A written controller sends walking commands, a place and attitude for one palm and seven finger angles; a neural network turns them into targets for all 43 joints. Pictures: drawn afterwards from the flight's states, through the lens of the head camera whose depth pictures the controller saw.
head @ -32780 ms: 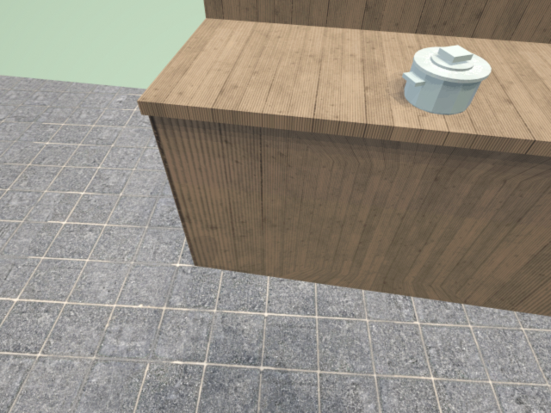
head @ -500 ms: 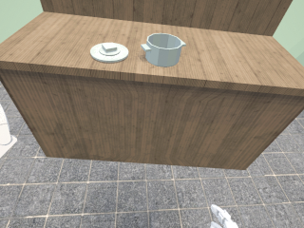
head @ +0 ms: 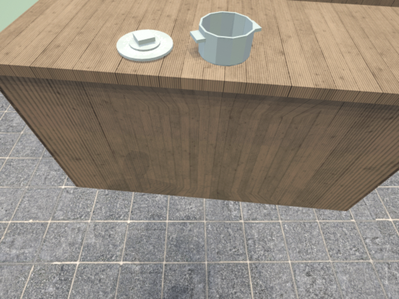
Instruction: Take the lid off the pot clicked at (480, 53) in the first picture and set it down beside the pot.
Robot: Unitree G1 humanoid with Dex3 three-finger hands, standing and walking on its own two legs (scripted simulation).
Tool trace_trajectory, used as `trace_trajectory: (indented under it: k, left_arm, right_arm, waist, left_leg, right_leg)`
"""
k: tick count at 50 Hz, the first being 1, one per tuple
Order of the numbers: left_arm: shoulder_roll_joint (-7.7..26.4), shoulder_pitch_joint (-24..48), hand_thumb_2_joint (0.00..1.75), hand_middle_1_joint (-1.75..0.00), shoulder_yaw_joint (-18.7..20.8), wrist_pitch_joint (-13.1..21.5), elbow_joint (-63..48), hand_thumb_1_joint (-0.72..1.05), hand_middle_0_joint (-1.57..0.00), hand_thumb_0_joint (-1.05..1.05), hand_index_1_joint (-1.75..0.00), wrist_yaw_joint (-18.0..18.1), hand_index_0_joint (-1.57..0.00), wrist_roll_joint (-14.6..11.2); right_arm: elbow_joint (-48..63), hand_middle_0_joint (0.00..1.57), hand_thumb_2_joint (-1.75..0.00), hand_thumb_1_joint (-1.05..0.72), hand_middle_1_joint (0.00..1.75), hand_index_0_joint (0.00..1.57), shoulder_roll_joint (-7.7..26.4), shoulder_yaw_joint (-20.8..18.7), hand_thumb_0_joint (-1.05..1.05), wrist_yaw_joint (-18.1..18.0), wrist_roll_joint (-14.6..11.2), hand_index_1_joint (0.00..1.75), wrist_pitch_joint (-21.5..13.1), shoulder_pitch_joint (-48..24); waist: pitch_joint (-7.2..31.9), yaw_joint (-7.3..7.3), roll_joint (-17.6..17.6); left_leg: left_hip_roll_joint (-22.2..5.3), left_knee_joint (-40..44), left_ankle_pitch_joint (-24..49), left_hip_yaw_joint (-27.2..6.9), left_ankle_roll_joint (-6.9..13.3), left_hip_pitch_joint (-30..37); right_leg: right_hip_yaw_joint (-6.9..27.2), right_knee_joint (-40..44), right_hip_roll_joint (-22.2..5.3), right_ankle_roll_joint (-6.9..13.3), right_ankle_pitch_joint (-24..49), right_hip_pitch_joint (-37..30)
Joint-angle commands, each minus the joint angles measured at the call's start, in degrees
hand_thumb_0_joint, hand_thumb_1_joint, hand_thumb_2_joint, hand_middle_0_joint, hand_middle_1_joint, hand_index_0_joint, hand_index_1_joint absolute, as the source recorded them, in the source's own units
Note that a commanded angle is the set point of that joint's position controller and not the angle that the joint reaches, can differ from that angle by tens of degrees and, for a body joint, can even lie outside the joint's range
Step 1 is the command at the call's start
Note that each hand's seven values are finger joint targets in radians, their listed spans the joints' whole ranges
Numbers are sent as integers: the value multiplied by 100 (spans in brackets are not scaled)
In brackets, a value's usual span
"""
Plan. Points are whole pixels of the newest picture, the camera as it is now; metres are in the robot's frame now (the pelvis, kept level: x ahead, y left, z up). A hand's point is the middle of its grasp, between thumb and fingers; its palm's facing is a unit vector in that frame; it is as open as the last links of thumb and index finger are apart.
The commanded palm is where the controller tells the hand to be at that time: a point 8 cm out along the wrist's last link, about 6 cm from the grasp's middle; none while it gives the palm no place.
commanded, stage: let the arm hang, fingers relaxed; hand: left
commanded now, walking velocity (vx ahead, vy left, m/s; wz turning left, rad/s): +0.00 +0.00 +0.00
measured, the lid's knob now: (144, 37) +0.81 +0.20 +0.09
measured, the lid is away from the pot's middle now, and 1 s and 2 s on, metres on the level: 0.25 0.25 0.25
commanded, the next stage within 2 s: look to check the result in 0.72 s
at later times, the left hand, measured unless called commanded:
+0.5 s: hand out of the picture +0.08 +0.18 -0.16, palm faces +0.00 -0.97 -0.23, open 7.3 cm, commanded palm none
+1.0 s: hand out of the picture +0.03 +0.18 -0.16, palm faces -0.01 -0.98 -0.21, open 7.3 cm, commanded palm none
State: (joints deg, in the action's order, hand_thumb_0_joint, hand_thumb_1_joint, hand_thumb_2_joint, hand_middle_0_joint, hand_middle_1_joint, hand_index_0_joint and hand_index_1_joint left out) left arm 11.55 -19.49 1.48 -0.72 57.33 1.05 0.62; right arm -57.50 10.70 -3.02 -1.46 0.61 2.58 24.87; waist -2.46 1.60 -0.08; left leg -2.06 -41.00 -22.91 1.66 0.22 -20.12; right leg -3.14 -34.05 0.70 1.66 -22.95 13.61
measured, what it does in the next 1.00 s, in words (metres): stands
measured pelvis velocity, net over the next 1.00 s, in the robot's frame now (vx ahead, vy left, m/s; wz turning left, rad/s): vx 0.02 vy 0.01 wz -0.04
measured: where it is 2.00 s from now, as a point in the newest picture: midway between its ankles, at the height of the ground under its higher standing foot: outside the picture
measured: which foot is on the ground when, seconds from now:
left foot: down 0.00-1.00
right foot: down 0.00-1.00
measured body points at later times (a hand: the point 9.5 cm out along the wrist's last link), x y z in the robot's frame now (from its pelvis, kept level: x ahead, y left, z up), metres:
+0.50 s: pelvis +0.03 +0.01 +0.01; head +0.05 +0.00 +0.46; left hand +0.08 +0.24 -0.14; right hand +0.03 -0.22 -0.15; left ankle -0.02 +0.12 -0.73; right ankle -0.05 -0.10 -0.73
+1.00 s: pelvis +0.02 +0.01 +0.01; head +0.04 +0.00 +0.46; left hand +0.03 +0.23 -0.14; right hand -0.02 -0.20 -0.15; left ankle -0.02 +0.12 -0.73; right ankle -0.05 -0.10 -0.73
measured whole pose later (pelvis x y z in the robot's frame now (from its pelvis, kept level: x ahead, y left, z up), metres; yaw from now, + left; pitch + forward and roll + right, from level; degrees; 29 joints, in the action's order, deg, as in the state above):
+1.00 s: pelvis +0.02 +0.01 +0.01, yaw -2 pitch +0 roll +0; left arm 8.0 -15.2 1.2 -0.3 63.7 2.8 0.4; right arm -63.1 6.5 -2.2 -2.7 0.2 0.9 18.1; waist -2.9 1.1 0.6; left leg -1.6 -25.7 -17.5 5.1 0.3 -8.1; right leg -0.6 -23.7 0.7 0.9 -18.6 5.1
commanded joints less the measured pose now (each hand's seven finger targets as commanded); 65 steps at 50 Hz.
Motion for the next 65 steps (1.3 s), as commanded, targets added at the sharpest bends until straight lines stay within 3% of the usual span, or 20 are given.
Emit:
trace_trajectory:
  k: [1,2,3,4,6,8,9,12,17,20,27,31,38,55,62,65]
  left_arm:
    - [501,195,90,-30,97,213,-90,90,-20,0,-30,132,-20,-17]
    - [405,178,90,-30,77,196,-18,90,-20,0,-30,134,-20,-48]
    - [296,47,90,-30,51,177,10,90,-20,0,-30,135,-20,-70]
    - [194,-99,90,-30,27,159,75,90,-20,0,-30,155,-20,-61]
    - [219,-158,90,-30,31,143,201,90,-20,0,-30,166,-20,-65]
    - [219,-84,90,-30,60,140,256,90,-20,0,-30,176,-20,-72]
    - [196,-103,90,-30,65,140,284,90,-20,0,-30,186,-20,-67]
    - [129,38,90,-30,69,106,289,90,-20,0,-30,210,-20,-40]
    - [177,157,90,-30,98,87,301,90,-20,0,-30,199,-20,-28]
    - [221,225,90,-30,108,99,280,90,-20,0,-30,187,-20,-32]
    - [298,340,90,-30,118,102,209,90,-20,0,-30,176,-20,-31]
    - [330,346,90,-30,118,118,205,90,-20,0,-30,177,-20,-32]
    - [277,288,90,-30,108,122,267,90,-20,0,-30,173,-20,-43]
    - [80,-29,90,-30,66,160,545,90,-20,0,-30,193,-20,-34]
    - [54,-61,90,-30,47,148,573,90,-20,0,-30,189,-20,-28]
    - [46,-94,90,-30,48,164,595,90,-20,0,-30,188,-20,-29]
  right_arm:
    - [235,20,-90,-90,30,20,79,-19,0,-13,-56,30,-252,-1]
    - [118,20,-90,-90,30,20,90,3,0,-26,-54,30,-266,143]
    - [54,20,-90,-90,30,20,186,13,0,-61,-33,30,-283,158]
    - [6,20,-90,-90,30,20,292,-10,0,-105,-23,30,-282,154]
    - [-89,20,-90,-90,30,20,276,-12,0,-160,-62,30,-274,130]
    - [-133,20,-90,-90,30,20,253,-17,0,-191,-59,30,-257,123]
    - [-140,20,-90,-90,30,20,243,-31,0,-198,-57,30,-253,60]
    - [-196,20,-90,-90,30,20,179,-50,0,-202,-47,30,-230,-109]
    - [-227,20,-90,-90,30,20,129,-49,0,-186,-20,30,-206,-289]
    - [-211,20,-90,-90,30,20,193,-54,0,-176,-7,30,-219,-343]
    - [-219,20,-90,-90,30,20,197,-47,0,-153,-7,30,-218,-422]
    - [-247,20,-90,-90,30,20,179,-44,0,-144,-23,30,-224,-398]
    - [-320,20,-90,-90,30,20,166,-17,0,-155,-17,30,-241,-282]
    - [-504,20,-90,-90,30,20,54,22,0,-167,-33,30,-262,-178]
    - [-511,20,-90,-90,30,20,5,23,0,-152,-42,30,-246,-201]
    - [-514,20,-90,-90,30,20,14,24,0,-150,-36,30,-260,-216]
  waist:
    - [189,127,-518]
    - [279,147,-338]
    - [370,47,-179]
    - [459,-9,-47]
    - [508,7,485]
    - [580,20,305]
    - [665,8,222]
    - [339,16,12]
    - [33,-25,94]
    - [170,-33,41]
    - [-59,-49,39]
    - [-3,-49,-36]
    - [-6,-40,123]
    - [-63,-42,71]
    - [-274,-38,63]
    - [-156,-49,8]
  left_leg:
    - [-111,690,636,11,69,83]
    - [-239,1248,1969,-107,150,615]
    - [-431,1334,2961,-204,241,1085]
    - [-589,1146,3520,-223,320,1444]
    - [-637,1014,4250,-180,325,1753]
    - [-622,1011,4455,-121,298,1742]
    - [-606,992,4392,-81,281,1784]
    - [-553,1137,3948,-74,253,1605]
    - [-506,1335,3384,-67,240,1446]
    - [-492,1402,3242,-66,236,1512]
    - [-466,1554,2788,-61,215,1393]
    - [-451,1600,2617,-67,200,1371]
    - [-483,1678,2729,-61,221,1446]
    - [-477,1763,2559,-72,235,1471]
    - [-485,1862,2144,-115,236,1357]
    - [-471,1839,2258,-121,242,1407]
  right_leg:
    - [1116,1099,-1178,630,4155,-808]
    - [803,851,-908,400,3953,-667]
    - [537,722,-638,193,3526,-459]
    - [453,781,-521,99,3101,-270]
    - [393,740,-483,69,3064,-191]
    - [320,703,-482,73,3320,-425]
    - [318,703,-496,79,3441,-510]
    - [329,746,-515,87,3406,-480]
    - [418,869,-541,104,3177,-473]
    - [459,917,-560,109,3168,-574]
    - [544,1087,-579,113,2940,-517]
    - [572,1160,-579,98,2873,-578]
    - [547,1201,-559,99,2765,-546]
    - [596,1316,-542,72,2597,-444]
    - [607,1402,-530,62,2127,-249]
    - [632,1382,-533,63,2295,-326]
